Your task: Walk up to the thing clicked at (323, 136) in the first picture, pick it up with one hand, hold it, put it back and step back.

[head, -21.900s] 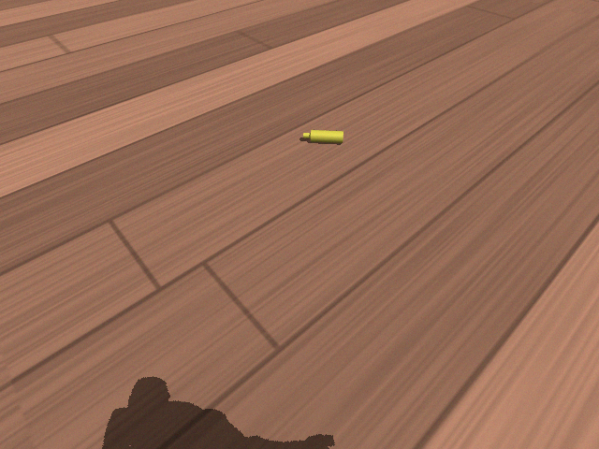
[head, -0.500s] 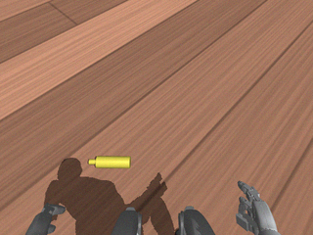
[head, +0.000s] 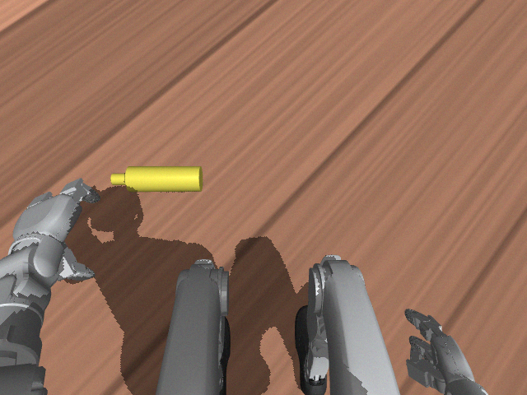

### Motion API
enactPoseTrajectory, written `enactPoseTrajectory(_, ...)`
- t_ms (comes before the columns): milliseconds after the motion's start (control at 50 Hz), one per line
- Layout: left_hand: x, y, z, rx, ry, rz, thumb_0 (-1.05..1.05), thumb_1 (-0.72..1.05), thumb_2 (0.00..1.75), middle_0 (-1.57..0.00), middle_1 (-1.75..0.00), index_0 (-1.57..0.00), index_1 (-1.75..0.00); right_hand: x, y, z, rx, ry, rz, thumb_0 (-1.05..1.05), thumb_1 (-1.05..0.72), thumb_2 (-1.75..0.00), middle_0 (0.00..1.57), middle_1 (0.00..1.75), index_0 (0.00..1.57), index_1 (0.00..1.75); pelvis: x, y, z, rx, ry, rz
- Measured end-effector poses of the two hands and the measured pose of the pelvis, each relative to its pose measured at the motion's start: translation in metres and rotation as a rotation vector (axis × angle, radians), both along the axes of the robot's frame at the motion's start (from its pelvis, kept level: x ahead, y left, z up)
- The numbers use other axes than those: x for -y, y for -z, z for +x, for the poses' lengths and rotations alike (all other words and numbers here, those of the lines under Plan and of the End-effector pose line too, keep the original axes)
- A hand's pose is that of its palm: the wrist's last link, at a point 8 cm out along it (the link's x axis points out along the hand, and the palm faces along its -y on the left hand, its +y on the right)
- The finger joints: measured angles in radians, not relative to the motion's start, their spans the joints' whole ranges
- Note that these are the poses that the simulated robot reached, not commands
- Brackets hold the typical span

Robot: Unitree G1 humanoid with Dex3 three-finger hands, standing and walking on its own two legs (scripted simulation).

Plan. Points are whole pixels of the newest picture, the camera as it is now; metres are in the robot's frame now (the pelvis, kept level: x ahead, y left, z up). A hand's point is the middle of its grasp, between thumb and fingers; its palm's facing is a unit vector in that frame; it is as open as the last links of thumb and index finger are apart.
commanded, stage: rise first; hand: left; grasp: from above
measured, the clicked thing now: (157, 179) +0.56 +0.29 -0.42
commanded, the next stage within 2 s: none
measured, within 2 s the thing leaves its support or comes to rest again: neither
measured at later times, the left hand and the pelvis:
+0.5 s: hand (104, 207) +0.43 +0.33 -0.24, palm faces -0.50 -0.05 -0.87, open 14.1 cm; pelvis -0.01 +0.02 -0.08, yaw -4 degrees
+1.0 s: hand (118, 193) +0.47 +0.32 -0.28, palm faces -0.48 -0.02 -0.88, open 13.7 cm; pelvis +0.00 +0.01 -0.11, yaw -6 degrees
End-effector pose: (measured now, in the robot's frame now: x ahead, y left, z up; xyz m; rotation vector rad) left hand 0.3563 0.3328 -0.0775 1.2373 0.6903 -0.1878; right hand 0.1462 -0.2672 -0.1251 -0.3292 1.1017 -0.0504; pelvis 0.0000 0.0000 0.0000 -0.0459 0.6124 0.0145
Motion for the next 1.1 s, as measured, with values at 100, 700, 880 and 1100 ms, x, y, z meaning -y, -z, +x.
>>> enactPoseTrajectory(100, 0.003, 0.026, 0.024, 0.026, 0.098, 0.034, 0.00, -0.52, 0.98, -0.14, -1.03, -0.15, -1.03, 0.002, 0.027, -0.042, -0.098, 0.032, -0.019, 0.01, -0.93, -0.91, 0.20, 0.30, 0.20, 0.30, -0.001, 0.030, -0.011, 0.007, 0.005, -0.016)
enactPoseTrajectory(700, 0.008, 0.122, 0.104, 0.084, 0.366, 0.187, 0.00, -0.48, 0.98, -0.12, -0.92, -0.12, -0.93, -0.001, 0.063, -0.102, -0.358, 0.055, -0.110, 0.00, -0.90, -0.90, 0.20, 0.30, 0.20, 0.30, -0.016, 0.097, -0.008, -0.015, 0.013, -0.089)
enactPoseTrajectory(880, 0.011, 0.136, 0.116, 0.086, 0.340, 0.189, 0.00, -0.45, 0.95, -0.14, -0.92, -0.15, -0.92, 0.001, 0.068, -0.106, -0.395, 0.040, -0.109, 0.00, -0.91, -0.90, 0.20, 0.30, 0.20, 0.30, -0.013, 0.104, -0.004, -0.020, 0.024, -0.091)
enactPoseTrajectory(1100, 0.010, 0.149, 0.125, 0.085, 0.336, 0.183, 0.00, -0.46, 0.94, -0.13, -0.95, -0.15, -0.95, 0.000, 0.065, -0.118, -0.436, 0.044, -0.126, 0.00, -0.91, -0.90, 0.20, 0.30, 0.20, 0.30, -0.015, 0.110, -0.003, -0.021, 0.031, -0.104)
